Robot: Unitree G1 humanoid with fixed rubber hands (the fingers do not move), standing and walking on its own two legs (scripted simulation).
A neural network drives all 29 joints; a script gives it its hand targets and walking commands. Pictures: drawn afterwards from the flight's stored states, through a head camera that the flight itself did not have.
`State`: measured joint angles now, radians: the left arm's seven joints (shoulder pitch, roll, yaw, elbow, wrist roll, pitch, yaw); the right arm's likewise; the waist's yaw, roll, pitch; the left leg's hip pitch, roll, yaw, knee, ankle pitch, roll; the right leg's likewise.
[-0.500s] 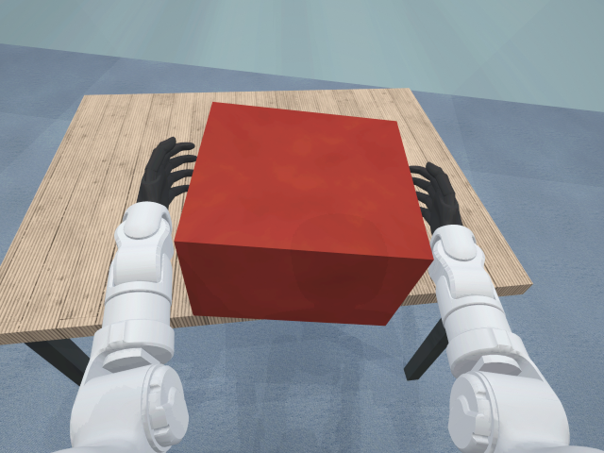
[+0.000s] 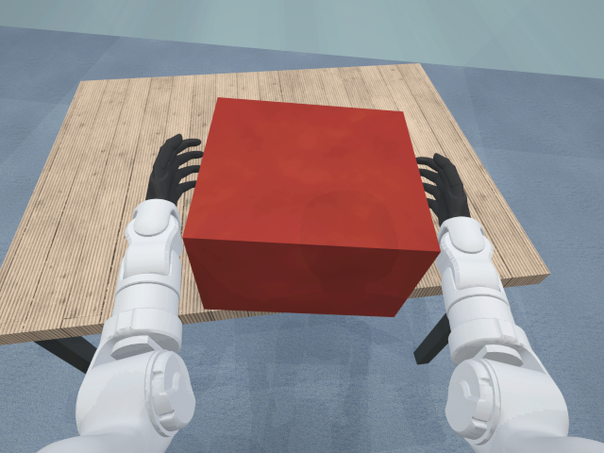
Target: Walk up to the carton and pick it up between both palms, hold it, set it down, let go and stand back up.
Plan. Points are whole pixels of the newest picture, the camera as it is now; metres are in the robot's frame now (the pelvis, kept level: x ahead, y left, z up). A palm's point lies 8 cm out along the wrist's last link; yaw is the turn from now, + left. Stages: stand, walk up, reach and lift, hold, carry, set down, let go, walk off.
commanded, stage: set down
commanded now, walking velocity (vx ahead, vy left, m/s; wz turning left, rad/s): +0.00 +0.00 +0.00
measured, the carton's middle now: (306, 207) +0.45 +0.00 +0.03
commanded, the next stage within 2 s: none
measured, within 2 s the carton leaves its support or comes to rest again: neither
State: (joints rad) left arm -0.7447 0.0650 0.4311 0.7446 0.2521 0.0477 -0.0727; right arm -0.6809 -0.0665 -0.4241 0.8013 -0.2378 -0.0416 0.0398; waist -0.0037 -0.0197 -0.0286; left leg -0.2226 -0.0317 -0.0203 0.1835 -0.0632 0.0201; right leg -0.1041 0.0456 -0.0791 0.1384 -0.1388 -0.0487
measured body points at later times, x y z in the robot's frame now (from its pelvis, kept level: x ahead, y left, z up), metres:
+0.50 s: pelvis +0.00 +0.00 +0.00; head +0.08 +0.00 +0.44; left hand +0.45 +0.19 +0.08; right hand +0.43 -0.20 +0.06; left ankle +0.01 +0.11 -0.75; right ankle -0.05 -0.07 -0.75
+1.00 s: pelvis +0.00 +0.01 +0.00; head +0.12 +0.00 +0.43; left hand +0.47 +0.18 +0.05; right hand +0.44 -0.20 +0.03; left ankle +0.01 +0.11 -0.75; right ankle -0.05 -0.07 -0.75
